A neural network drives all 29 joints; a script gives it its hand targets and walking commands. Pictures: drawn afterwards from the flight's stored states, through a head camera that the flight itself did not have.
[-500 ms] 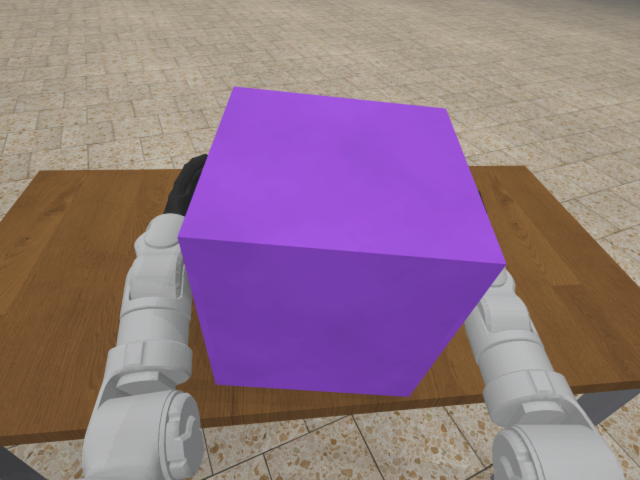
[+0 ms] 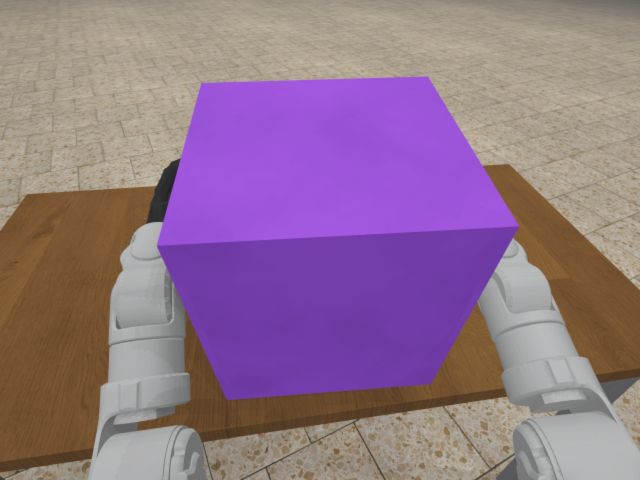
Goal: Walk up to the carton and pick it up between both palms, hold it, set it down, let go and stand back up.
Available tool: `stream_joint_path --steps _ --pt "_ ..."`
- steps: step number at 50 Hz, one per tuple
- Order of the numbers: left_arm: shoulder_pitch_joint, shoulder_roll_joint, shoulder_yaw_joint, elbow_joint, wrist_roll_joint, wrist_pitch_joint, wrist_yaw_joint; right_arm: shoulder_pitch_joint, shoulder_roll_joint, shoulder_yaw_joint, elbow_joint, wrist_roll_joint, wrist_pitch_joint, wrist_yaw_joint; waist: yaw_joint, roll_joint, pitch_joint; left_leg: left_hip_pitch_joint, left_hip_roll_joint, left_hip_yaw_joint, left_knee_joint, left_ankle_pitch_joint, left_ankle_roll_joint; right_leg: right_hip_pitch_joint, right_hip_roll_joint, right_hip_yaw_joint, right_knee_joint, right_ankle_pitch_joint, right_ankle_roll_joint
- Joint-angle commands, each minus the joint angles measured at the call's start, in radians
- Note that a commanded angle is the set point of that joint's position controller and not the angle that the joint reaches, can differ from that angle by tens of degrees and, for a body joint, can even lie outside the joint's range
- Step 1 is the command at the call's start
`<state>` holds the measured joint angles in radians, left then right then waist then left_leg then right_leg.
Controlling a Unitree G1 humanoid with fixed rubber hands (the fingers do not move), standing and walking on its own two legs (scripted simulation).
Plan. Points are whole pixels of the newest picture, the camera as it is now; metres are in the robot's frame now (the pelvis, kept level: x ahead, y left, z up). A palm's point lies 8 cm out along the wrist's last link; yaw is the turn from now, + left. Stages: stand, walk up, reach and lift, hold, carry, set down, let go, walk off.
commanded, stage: reach and lift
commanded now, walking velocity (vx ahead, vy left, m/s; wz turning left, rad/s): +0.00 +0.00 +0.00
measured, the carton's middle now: (323, 243) +0.36 +0.00 +0.16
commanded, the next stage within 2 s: hold in 1.32 s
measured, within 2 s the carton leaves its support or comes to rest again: neither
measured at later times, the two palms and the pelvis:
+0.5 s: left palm (155, 171) +0.38 +0.18 +0.26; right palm (494, 139) +0.37 -0.17 +0.30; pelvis -0.02 +0.00 +0.00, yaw +0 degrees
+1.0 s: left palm (157, 156) +0.39 +0.18 +0.27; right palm (495, 123) +0.39 -0.18 +0.31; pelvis +0.01 -0.01 +0.00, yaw +0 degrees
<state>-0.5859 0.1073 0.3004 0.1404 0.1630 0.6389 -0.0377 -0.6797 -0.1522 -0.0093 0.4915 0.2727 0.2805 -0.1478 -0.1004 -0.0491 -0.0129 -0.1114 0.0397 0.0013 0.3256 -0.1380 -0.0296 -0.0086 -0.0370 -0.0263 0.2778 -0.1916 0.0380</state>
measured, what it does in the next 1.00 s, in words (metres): stands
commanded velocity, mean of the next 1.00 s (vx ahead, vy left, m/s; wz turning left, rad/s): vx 0.00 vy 0.00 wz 0.00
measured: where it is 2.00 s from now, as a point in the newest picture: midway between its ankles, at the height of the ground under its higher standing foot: outside the picture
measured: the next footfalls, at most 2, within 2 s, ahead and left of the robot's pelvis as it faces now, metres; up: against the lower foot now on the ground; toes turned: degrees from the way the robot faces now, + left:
none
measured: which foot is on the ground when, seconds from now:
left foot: down 0.00-1.00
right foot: down 0.00-1.00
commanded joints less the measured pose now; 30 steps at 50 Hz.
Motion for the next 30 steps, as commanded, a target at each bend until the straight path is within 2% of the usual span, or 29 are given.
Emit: stream_joint_path --steps 1,2,3,4,6,7,8,9,10,11,12,13,14,16,17,18,20,21,24,25,26,27,28,30 --pt "-0.849 -0.555 -0.563 -0.234 -0.167 -0.075 -0.109 -0.848 0.580 0.389 -0.336 0.084 -0.012 0.076 0.004 0.097 -0.542 0.265 -0.100 0.017 0.047 0.363 -0.025 0.029 0.097 -0.030 0.020 0.411 0.025" --pt "-0.884 -0.544 -0.560 -0.222 -0.177 -0.071 -0.109 -0.833 0.581 0.375 -0.279 0.072 0.014 0.081 0.004 0.096 -0.523 0.250 -0.101 0.015 0.034 0.319 -0.023 0.006 0.096 -0.033 0.016 0.369 0.026" --pt "-0.897 -0.532 -0.540 -0.191 -0.181 -0.077 -0.109 -0.891 0.591 0.371 -0.297 0.072 0.010 0.080 0.018 0.053 -0.541 0.226 -0.102 0.013 0.028 0.282 -0.004 0.002 0.094 -0.021 0.014 0.350 0.031" --pt "-0.910 -0.526 -0.526 -0.128 -0.183 -0.073 -0.109 -0.892 0.592 0.352 -0.247 0.059 0.025 0.080 0.004 0.032 -0.514 0.207 -0.100 0.011 0.012 0.222 0.007 -0.021 0.091 -0.021 0.007 0.301 0.035" --pt "-0.968 -0.524 -0.480 -0.087 -0.170 -0.072 -0.108 -0.948 0.606 0.329 -0.221 0.056 0.039 0.085 0.022 0.036 -0.524 0.197 -0.103 0.010 0.000 0.170 0.018 -0.031 0.090 -0.013 -0.001 0.242 0.034" --pt "-0.972 -0.514 -0.468 -0.023 -0.173 -0.062 -0.106 -0.965 0.595 0.315 -0.168 0.061 0.054 0.090 0.020 0.039 -0.504 0.195 -0.101 0.009 -0.012 0.131 0.026 -0.050 0.085 -0.006 -0.012 0.196 0.033" --pt "-0.977 -0.503 -0.433 0.058 -0.160 -0.054 -0.111 -0.952 0.583 0.278 -0.092 0.043 0.070 0.090 0.005 0.022 -0.437 0.170 -0.100 0.013 -0.025 0.079 0.033 -0.062 0.080 -0.007 -0.023 0.145 0.033" --pt "-1.018 -0.508 -0.429 0.040 -0.164 -0.050 -0.112 -0.981 0.590 0.276 -0.074 0.062 0.080 0.096 0.018 0.042 -0.454 0.175 -0.097 0.014 -0.033 0.066 0.034 -0.071 0.080 -0.004 -0.028 0.100 0.030" --pt "-1.070 -0.511 -0.421 0.044 -0.165 -0.046 -0.112 -0.986 0.583 0.251 -0.028 0.058 0.087 0.101 0.006 0.061 -0.457 0.175 -0.095 0.011 -0.030 0.053 0.027 -0.080 0.082 -0.005 -0.025 0.077 0.026" --pt "-1.107 -0.514 -0.427 0.044 -0.188 -0.055 -0.105 -1.026 0.596 0.249 -0.032 0.070 0.083 0.104 0.007 0.063 -0.497 0.175 -0.092 0.005 -0.023 0.062 0.031 -0.084 0.086 0.000 -0.024 0.075 0.019" --pt "-1.111 -0.517 -0.428 0.119 -0.192 -0.045 -0.100 -1.047 0.582 0.232 0.024 0.071 0.096 0.105 -0.009 0.071 -0.467 0.164 -0.091 0.006 -0.027 0.043 0.026 -0.108 0.082 0.002 -0.030 0.052 0.018" --pt "-1.144 -0.519 -0.428 0.131 -0.205 -0.046 -0.101 -1.097 0.585 0.216 0.014 0.079 0.099 0.107 -0.011 0.068 -0.477 0.152 -0.089 0.000 -0.025 0.019 0.023 -0.115 0.084 0.004 -0.036 0.018 0.011" --pt "-1.182 -0.529 -0.436 0.146 -0.204 -0.041 -0.093 -1.093 0.560 0.188 0.077 0.087 0.113 0.110 -0.022 0.108 -0.438 0.145 -0.083 -0.006 -0.033 -0.005 0.022 -0.141 0.085 0.003 -0.039 -0.010 0.003" --pt "-1.207 -0.519 -0.399 0.206 -0.202 -0.029 -0.089 -1.125 0.544 0.173 0.144 0.107 0.137 0.118 -0.011 0.104 -0.414 0.132 -0.081 -0.004 -0.037 -0.036 0.023 -0.161 0.087 0.008 -0.047 -0.048 -0.001" --pt "-1.170 -0.496 -0.358 0.287 -0.170 -0.018 -0.092 -1.105 0.520 0.134 0.217 0.093 0.154 0.119 -0.020 0.090 -0.352 0.092 -0.081 -0.005 -0.049 -0.087 0.026 -0.161 0.083 0.009 -0.054 -0.078 -0.005" --pt "-1.232 -0.498 -0.344 0.294 -0.181 -0.022 -0.095 -1.156 0.517 0.118 0.249 0.106 0.160 0.128 -0.006 0.092 -0.361 0.083 -0.075 -0.007 -0.062 -0.113 0.034 -0.180 0.085 0.014 -0.055 -0.110 -0.007" --pt "-1.245 -0.501 -0.344 0.294 -0.191 -0.010 -0.088 -1.174 0.499 0.136 0.256 0.142 0.172 0.140 -0.002 0.097 -0.394 0.076 -0.074 -0.007 -0.052 -0.085 0.027 -0.158 0.089 0.017 -0.050 -0.081 -0.012" --pt "-1.216 -0.495 -0.316 0.322 -0.177 -0.002 -0.087 -1.162 0.509 0.138 0.265 0.155 0.181 0.142 0.012 0.103 -0.407 0.073 -0.072 -0.012 -0.045 -0.055 0.024 -0.151 0.093 0.013 -0.045 -0.057 -0.011" --pt "-1.238 -0.518 -0.369 0.222 -0.226 -0.003 -0.060 -1.152 0.510 0.189 0.232 0.219 0.189 0.144 0.017 0.123 -0.546 0.168 -0.068 -0.021 0.009 0.126 0.007 -0.132 0.112 0.021 -0.034 0.088 -0.014" --pt "-1.221 -0.520 -0.377 0.178 -0.230 0.004 -0.054 -1.135 0.504 0.209 0.192 0.244 0.194 0.139 0.009 0.125 -0.570 0.202 -0.073 -0.028 0.029 0.195 -0.004 -0.120 0.119 0.015 -0.028 0.149 -0.011" --pt "-1.262 -0.532 -0.396 0.133 -0.244 0.007 -0.046 -1.160 0.502 0.218 0.181 0.275 0.198 0.138 0.015 0.158 -0.613 0.223 -0.067 -0.032 0.054 0.235 -0.015 -0.121 0.124 0.012 -0.014 0.179 -0.011" --pt "-1.269 -0.515 -0.381 0.145 -0.241 0.017 -0.043 -1.153 0.479 0.204 0.205 0.273 0.212 0.136 0.009 0.156 -0.556 0.203 -0.074 -0.030 0.048 0.213 -0.019 -0.133 0.125 0.008 -0.022 0.157 -0.005" --pt "-1.256 -0.537 -0.394 0.107 -0.241 0.028 -0.041 -1.153 0.486 0.219 0.172 0.295 0.214 0.139 0.018 0.170 -0.580 0.221 -0.064 -0.036 0.057 0.259 -0.024 -0.121 0.132 0.006 -0.015 0.183 -0.011" --pt "-1.241 -0.527 -0.395 0.122 -0.242 0.053 -0.040 -1.168 0.467 0.219 0.170 0.314 0.230 0.130 0.007 0.146 -0.539 0.200 -0.069 -0.034 0.061 0.266 -0.027 -0.122 0.128 0.013 -0.015 0.198 -0.002"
